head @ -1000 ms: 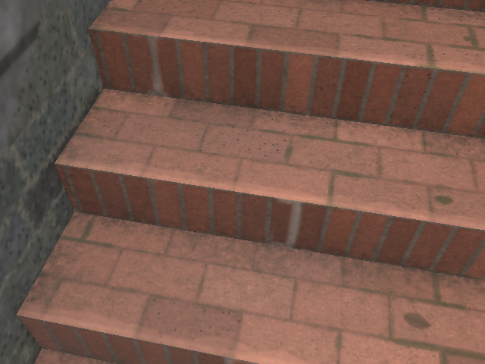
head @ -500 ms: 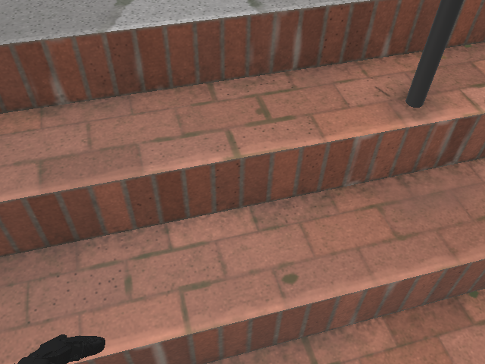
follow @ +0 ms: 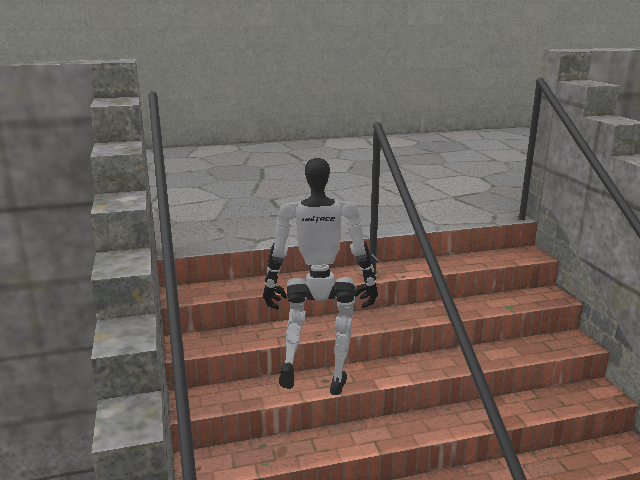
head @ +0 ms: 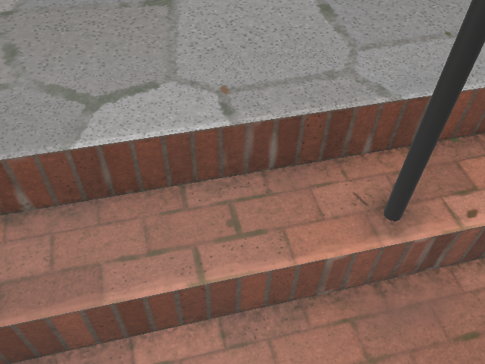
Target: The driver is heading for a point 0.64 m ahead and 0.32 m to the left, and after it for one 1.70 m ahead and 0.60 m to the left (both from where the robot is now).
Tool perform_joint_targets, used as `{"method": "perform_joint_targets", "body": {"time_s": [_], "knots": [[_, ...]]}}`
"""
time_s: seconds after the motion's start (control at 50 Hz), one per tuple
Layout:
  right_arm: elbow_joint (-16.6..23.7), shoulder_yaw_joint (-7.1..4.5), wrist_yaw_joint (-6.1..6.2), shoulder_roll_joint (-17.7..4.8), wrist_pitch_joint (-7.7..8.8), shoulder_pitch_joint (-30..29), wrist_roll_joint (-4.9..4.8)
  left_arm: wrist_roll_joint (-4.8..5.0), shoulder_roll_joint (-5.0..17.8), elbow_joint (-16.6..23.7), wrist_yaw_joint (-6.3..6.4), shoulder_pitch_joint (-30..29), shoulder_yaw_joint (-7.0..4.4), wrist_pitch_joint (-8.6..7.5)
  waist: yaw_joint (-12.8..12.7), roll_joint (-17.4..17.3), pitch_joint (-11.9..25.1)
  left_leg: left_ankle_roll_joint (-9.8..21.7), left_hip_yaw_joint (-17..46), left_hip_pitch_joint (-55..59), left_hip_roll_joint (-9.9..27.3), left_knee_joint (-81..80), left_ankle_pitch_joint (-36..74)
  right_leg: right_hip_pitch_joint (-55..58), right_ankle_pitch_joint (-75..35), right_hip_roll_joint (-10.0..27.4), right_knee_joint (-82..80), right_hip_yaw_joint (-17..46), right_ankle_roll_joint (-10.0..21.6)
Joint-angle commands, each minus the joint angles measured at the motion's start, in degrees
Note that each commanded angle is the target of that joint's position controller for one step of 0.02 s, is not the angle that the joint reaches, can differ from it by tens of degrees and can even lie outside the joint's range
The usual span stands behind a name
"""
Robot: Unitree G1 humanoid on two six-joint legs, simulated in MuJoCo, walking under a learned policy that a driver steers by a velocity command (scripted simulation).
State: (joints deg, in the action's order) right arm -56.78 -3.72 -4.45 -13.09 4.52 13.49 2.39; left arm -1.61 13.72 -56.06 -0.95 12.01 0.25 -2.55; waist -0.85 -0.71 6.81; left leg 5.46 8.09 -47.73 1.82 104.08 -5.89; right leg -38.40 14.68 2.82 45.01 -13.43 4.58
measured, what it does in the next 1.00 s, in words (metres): climbs, turning left: left foot, then right foot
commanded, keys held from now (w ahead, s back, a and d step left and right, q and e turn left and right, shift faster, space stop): q+shift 0.78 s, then w+q+shift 0.06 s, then w+shift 0.16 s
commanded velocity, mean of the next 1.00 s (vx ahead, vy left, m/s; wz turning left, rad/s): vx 0.09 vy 0.00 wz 0.86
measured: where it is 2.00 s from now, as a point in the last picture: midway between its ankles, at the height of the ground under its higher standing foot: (4, 303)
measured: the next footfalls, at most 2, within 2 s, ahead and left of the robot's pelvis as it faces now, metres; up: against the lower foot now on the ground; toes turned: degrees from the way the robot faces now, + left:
left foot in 0.32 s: +0.04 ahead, +0.13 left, +0.00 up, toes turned +21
right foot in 0.86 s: +0.16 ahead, -0.12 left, +0.00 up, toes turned +51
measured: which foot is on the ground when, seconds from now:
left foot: up 0.00-0.30, down 0.32-0.86, up 0.88-1.00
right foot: down 0.00-0.34, up 0.36-0.84, down 0.86-1.00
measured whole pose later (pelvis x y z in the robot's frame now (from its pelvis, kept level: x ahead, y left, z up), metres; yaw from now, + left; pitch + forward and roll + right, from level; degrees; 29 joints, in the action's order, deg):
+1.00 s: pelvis +0.11 -0.03 +0.02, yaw +52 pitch +8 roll +1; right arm -39.7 -2.6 -2.5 -14.6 2.1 8.0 1.5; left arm -3.6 11.0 -49.0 -3.6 24.6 0.1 -2.1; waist -4.4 -0.4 9.2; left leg 4.3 10.7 -55.1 -9.6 94.2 -4.6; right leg -20.8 26.9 -0.4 39.7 -1.0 2.5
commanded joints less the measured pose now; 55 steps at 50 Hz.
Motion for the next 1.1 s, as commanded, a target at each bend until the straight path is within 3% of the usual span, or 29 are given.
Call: {"method": "perform_joint_targets", "body": {"time_s": [0.02,0.08,0.12,0.18,0.26,0.32,0.34,0.36,0.38,0.4,0.42,0.44,0.48,0.54,0.62,0.68,0.72,0.78,0.82,0.84,0.86,0.88,0.9,0.92,0.96,1.0,1.02,1.08,1.1], "knots": [[1.98,1.77,-0.25,3.46,-0.86,0.70,-0.24,-0.89,-5.58,7.01,2.55,-11.53,1.44,-3.38,6.20,0.88,5.89,-0.77,-0.79,-0.59,4.40,-2.72,-3.21,8.12,-7.68,11.29,-23.53,11.42,6.38],[5.92,1.38,-1.68,-0.67,-1.04,-6.44,-0.66,-0.81,1.81,8.04,3.59,-9.85,-1.25,-4.39,3.74,2.53,3.71,-3.62,-6.69,0.05,3.97,-12.69,-11.94,11.68,-4.06,12.36,-31.09,4.85,7.95],[5.29,0.30,-2.37,-3.21,-0.79,-1.60,0.04,-1.84,7.54,13.09,3.00,-18.93,-3.05,-5.36,7.56,2.62,2.54,-3.80,-9.09,15.53,4.42,-18.83,-9.18,6.10,-8.95,11.98,-34.15,-1.01,6.49],[8.40,0.57,-2.06,-2.73,-1.02,-5.94,0.26,-1.18,9.92,13.10,3.24,-17.78,-5.01,-5.92,4.62,1.77,-1.25,-4.28,-6.90,15.16,6.63,-36.76,-12.33,18.73,-11.43,16.79,-32.56,-0.25,7.41],[11.15,1.25,-0.55,0.16,-2.18,-5.88,-0.27,-1.37,8.26,12.19,3.71,-10.91,-6.50,-5.62,0.40,2.85,-3.03,-4.43,-9.64,14.29,5.92,-55.23,-16.82,36.61,-11.57,23.69,-30.74,3.00,10.30],[10.85,-0.94,1.04,-2.14,-0.55,-6.39,-1.15,0.24,3.08,11.15,4.17,-7.94,-5.23,-3.67,-0.66,0.17,-2.33,-0.28,-13.39,22.45,0.51,-76.25,-7.99,39.44,3.13,18.52,-22.20,-0.98,5.19],[9.43,-2.08,1.99,-4.10,0.20,-4.42,-0.26,0.51,-0.69,11.54,3.79,-6.91,-4.14,-3.43,-1.12,-5.25,-1.32,3.42,-8.34,28.22,0.79,-81.21,5.57,36.06,5.48,14.06,-13.39,-4.12,1.28],[9.55,-3.28,3.93,-9.68,0.55,-1.83,-1.76,-0.13,-3.09,17.72,4.44,-12.99,-3.44,-4.17,-1.67,-17.08,1.25,14.56,11.61,37.20,10.04,-78.96,25.91,19.42,11.72,3.47,-1.46,-7.77,-5.57],[8.39,-4.30,4.43,-11.55,1.58,5.33,-1.23,-0.02,-1.52,22.50,4.67,-22.81,-2.87,-4.94,6.17,-15.51,1.19,18.64,23.98,47.18,13.04,-82.60,17.00,1.16,20.13,-2.20,8.64,1.39,-8.82],[5.86,-5.16,4.13,-12.70,2.89,6.83,1.22,0.45,-2.99,22.17,4.22,-25.65,-1.97,-4.86,7.61,-12.39,1.32,16.22,21.65,51.51,12.17,-81.72,12.65,-9.78,20.49,-1.42,21.49,9.70,-8.37],[6.42,-5.65,3.50,-12.85,3.25,3.66,1.48,0.58,-0.30,21.33,4.10,-24.05,-2.62,-4.35,6.17,-8.69,0.44,14.99,19.90,49.85,11.85,-79.98,15.08,-13.82,20.59,-1.71,34.30,14.13,-8.63],[7.44,-5.40,3.52,-11.75,3.19,0.57,0.95,-0.11,3.80,20.47,3.87,-21.66,-4.10,-3.38,5.24,-4.41,2.15,14.98,18.19,46.87,12.48,-79.93,20.05,-13.75,19.80,-2.07,44.81,17.70,-7.82],[11.21,-3.56,3.36,-7.75,1.08,-6.85,-0.95,0.48,4.48,20.96,2.81,-17.08,-4.76,-3.36,0.77,-0.47,0.30,14.80,16.77,34.08,11.17,-80.18,17.58,-9.82,13.01,-2.54,50.33,19.90,-6.30],[14.88,-1.43,3.92,-5.25,-0.22,-5.09,-0.02,0.91,5.09,21.40,3.48,-11.23,-5.68,-2.46,-0.74,-0.33,2.44,16.13,21.07,32.68,10.27,-79.96,18.29,-11.22,7.11,-5.31,54.03,21.33,-9.31],[17.00,0.43,4.63,-4.39,1.87,2.55,-0.34,-0.15,4.62,25.54,5.30,-11.95,-4.84,-1.04,1.37,-4.36,3.21,12.94,20.94,38.39,8.01,-77.77,20.50,-12.86,11.20,-5.52,49.85,20.27,-13.33],[19.65,0.42,3.95,-5.42,2.87,1.38,-1.35,-0.26,5.00,26.15,4.44,-8.55,-4.05,0.24,1.34,-6.75,3.91,11.96,23.37,34.22,7.10,-78.03,21.66,-8.67,13.56,-5.25,50.36,19.33,-13.89],[20.93,0.63,4.28,-6.02,3.09,0.00,-0.97,-0.19,3.89,27.41,3.32,-8.23,-3.16,0.44,0.75,-2.43,2.68,10.20,23.61,32.36,5.16,-78.78,17.38,-3.87,12.73,-4.06,36.83,19.35,-13.77],[26.15,0.17,4.58,-8.01,2.11,-11.45,-1.89,-1.95,0.85,26.55,0.50,-0.92,-2.74,1.19,-4.03,-6.01,0.03,5.99,22.14,20.17,-0.35,-81.21,5.25,16.39,13.35,-3.93,5.67,17.49,-10.34],[27.83,-1.18,2.85,-9.44,-1.26,-10.93,-1.77,-2.15,1.92,19.81,-2.82,9.19,-3.65,1.91,-4.02,-3.85,-1.90,7.22,26.61,18.00,-3.42,-81.25,-22.32,27.83,0.62,-4.99,-16.60,14.00,-9.49],[26.80,-1.02,2.08,-8.47,-3.13,-6.39,-1.88,-2.62,2.27,17.47,-3.77,11.12,-3.84,2.40,-3.34,-1.72,-1.47,7.23,26.60,15.21,-5.45,-74.97,-27.17,32.93,1.40,-3.69,-19.24,13.83,-8.53],[25.10,-0.69,1.98,-4.67,-3.88,-2.17,-2.24,-2.88,3.10,14.87,-5.01,14.51,-3.82,1.35,-2.11,3.15,0.96,4.24,19.31,5.69,-8.88,-57.00,-21.13,36.80,1.91,0.75,-11.40,17.21,-2.13],[27.29,0.81,1.33,1.53,-3.51,1.76,0.43,-2.40,10.20,16.43,-4.08,15.21,-4.49,-0.33,0.68,19.92,3.43,-4.46,11.06,-16.87,-19.26,-38.77,-23.62,42.78,-0.59,19.63,-19.52,54.58,20.29],[24.83,1.53,-0.37,0.25,-1.64,-1.83,1.64,-4.78,9.80,19.19,-2.44,5.55,-4.18,-0.97,0.04,11.43,-1.49,-3.70,12.87,-25.75,-12.52,-21.00,-13.45,38.41,19.38,25.51,-29.16,70.56,22.70],[22.64,1.50,0.06,-0.33,-0.77,-5.66,0.74,-2.16,7.60,18.32,-2.73,-0.95,-3.08,-1.66,1.95,8.54,-7.29,-2.25,9.18,-31.97,-9.77,-7.10,-5.74,31.65,32.86,21.75,-28.56,63.59,16.91],[20.40,1.53,2.50,-2.00,-1.48,-7.68,-0.89,-0.93,-0.83,14.79,-3.44,-0.20,0.71,-1.90,1.97,2.68,-5.15,-0.29,5.15,-29.99,-9.33,-0.47,4.54,26.91,20.76,14.13,-26.33,44.48,7.91],[20.93,3.00,1.94,0.49,-1.71,-13.55,-1.93,-2.21,-0.82,8.59,-1.99,10.14,0.58,-0.67,-3.30,3.57,-4.78,-0.23,2.48,-32.71,-7.93,-4.13,6.55,30.78,14.49,11.38,-25.97,37.98,6.42],[25.81,2.67,1.73,0.08,-2.24,-17.76,1.12,0.78,5.06,6.99,0.61,19.72,-3.14,-2.90,-2.60,-7.41,-9.79,-2.78,-0.02,-22.86,-6.34,-4.42,-4.69,28.79,23.35,10.67,-28.62,32.21,3.20],[25.54,0.78,0.80,-2.60,-3.81,-18.89,0.19,-0.30,3.74,7.64,2.08,16.79,-3.71,-5.17,-1.68,4.06,-16.22,-4.06,-1.88,-23.90,-6.26,-6.58,-3.30,28.84,20.58,11.20,-36.80,31.20,3.78],[25.80,0.84,1.18,-0.91,-3.67,-18.94,0.58,-0.29,3.64,6.99,2.13,17.62,-4.31,-5.97,-1.17,7.43,-16.01,-3.08,-0.57,-29.41,-5.04,-4.16,-4.64,34.38,20.32,12.30,-36.69,30.48,3.99]]}}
